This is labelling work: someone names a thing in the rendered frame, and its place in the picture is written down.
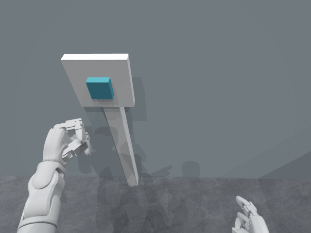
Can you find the button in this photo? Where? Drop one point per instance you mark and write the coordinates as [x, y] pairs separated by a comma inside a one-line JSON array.
[[100, 87]]

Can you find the robot left forearm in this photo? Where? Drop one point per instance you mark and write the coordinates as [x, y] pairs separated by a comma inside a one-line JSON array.
[[42, 208]]

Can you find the right robot hand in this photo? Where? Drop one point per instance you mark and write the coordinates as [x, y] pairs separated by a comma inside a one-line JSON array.
[[252, 222]]

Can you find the left robot hand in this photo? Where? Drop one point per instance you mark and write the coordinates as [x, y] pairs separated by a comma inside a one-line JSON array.
[[60, 147]]

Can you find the panel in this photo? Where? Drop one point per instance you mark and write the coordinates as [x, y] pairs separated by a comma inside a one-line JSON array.
[[116, 66]]

